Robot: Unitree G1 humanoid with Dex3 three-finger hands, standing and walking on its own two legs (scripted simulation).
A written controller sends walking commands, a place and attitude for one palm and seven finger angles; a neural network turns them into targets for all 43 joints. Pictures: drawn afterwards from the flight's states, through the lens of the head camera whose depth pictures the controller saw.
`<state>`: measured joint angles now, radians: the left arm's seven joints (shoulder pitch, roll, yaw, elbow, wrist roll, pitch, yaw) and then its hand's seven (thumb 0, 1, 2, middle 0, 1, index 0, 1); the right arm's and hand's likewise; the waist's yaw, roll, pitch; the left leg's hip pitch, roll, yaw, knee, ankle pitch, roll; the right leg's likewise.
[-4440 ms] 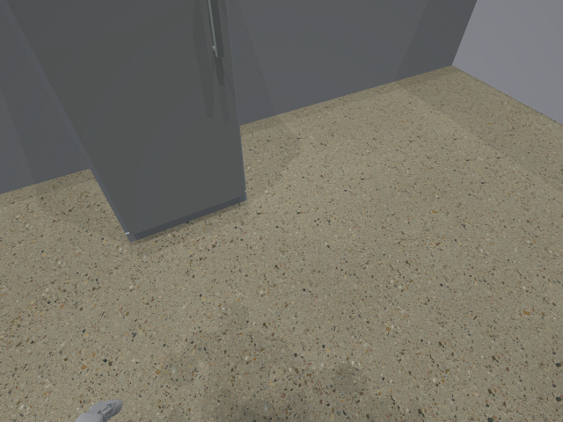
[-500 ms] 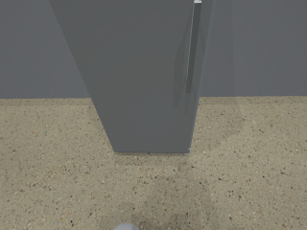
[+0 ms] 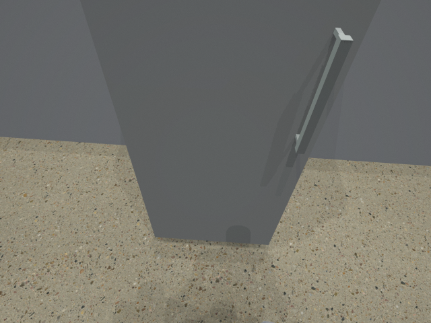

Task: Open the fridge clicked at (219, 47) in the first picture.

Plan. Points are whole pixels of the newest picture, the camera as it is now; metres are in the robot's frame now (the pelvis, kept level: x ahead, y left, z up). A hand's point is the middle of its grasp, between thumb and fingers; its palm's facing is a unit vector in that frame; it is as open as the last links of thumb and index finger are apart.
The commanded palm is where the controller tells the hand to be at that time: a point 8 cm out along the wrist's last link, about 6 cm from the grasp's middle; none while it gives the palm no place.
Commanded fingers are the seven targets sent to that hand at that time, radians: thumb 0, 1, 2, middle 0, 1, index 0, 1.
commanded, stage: come to a stop and stand still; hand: right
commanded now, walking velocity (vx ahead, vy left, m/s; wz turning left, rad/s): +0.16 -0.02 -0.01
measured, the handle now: (316, 99) +0.55 -0.17 +0.14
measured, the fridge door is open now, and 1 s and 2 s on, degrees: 0 0 0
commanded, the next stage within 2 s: look again from close up in 1.54 s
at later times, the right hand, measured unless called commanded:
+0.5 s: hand out of the picture +0.06 -0.19 -0.18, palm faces +0.01 +0.96 -0.28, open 7.4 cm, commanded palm none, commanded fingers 0.00 -0.90 -0.90 0.20 0.30 0.20 0.30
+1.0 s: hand out of the picture -0.05 -0.15 -0.16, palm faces +0.09 +0.97 -0.25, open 7.3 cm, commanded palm none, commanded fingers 0.00 -0.90 -0.90 0.20 0.30 0.20 0.30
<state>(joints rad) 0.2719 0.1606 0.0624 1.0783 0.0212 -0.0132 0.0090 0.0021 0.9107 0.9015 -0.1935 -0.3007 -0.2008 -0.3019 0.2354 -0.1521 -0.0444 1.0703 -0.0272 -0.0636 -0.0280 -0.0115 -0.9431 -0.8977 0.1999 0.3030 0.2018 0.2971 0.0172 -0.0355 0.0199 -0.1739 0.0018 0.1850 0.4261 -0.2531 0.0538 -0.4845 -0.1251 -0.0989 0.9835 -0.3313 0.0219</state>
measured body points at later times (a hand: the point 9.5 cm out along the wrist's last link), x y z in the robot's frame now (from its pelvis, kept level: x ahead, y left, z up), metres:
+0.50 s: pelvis +0.01 +0.01 -0.01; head +0.05 +0.02 +0.44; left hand +0.10 +0.25 -0.17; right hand +0.06 -0.24 -0.16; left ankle +0.00 +0.14 -0.71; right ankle +0.12 -0.12 -0.74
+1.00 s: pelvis -0.02 +0.03 +0.01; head +0.00 +0.05 +0.46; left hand -0.01 +0.27 -0.16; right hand -0.06 -0.20 -0.14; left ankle +0.00 +0.14 -0.74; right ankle -0.05 -0.13 -0.70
